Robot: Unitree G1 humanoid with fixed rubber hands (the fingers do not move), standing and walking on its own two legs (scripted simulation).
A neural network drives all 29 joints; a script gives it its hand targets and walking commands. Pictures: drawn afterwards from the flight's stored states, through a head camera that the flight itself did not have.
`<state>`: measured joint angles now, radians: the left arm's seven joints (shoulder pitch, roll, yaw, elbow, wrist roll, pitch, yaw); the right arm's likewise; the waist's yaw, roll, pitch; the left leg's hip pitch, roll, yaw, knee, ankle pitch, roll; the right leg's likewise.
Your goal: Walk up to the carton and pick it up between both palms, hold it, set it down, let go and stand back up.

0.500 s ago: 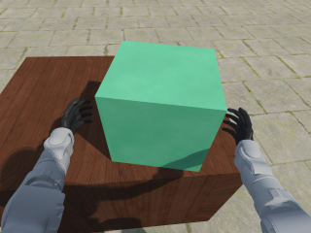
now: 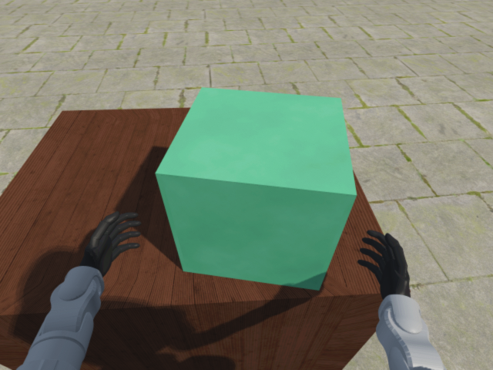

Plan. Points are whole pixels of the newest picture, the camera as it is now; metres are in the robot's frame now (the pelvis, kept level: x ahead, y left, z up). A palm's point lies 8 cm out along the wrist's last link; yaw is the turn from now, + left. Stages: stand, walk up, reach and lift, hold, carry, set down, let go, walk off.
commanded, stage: set down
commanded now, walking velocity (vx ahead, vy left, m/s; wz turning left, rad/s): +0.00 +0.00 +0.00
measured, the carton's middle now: (259, 187) +0.49 +0.00 +0.02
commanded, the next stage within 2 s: none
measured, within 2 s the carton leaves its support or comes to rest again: neither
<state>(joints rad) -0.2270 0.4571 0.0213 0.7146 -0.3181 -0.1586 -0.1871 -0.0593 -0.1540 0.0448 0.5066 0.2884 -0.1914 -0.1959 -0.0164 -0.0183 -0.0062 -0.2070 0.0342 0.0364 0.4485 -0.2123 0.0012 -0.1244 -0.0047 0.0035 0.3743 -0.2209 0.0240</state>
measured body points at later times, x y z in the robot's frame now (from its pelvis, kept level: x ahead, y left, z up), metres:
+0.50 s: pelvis +0.01 +0.00 +0.00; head -0.03 +0.01 +0.45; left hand +0.24 +0.28 +0.03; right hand +0.22 -0.20 +0.03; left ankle +0.02 +0.11 -0.74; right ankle -0.01 -0.14 -0.74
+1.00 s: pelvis +0.01 +0.00 +0.00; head -0.03 +0.01 +0.45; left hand +0.18 +0.28 +0.01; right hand +0.19 -0.20 +0.01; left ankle +0.02 +0.11 -0.74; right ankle -0.01 -0.14 -0.74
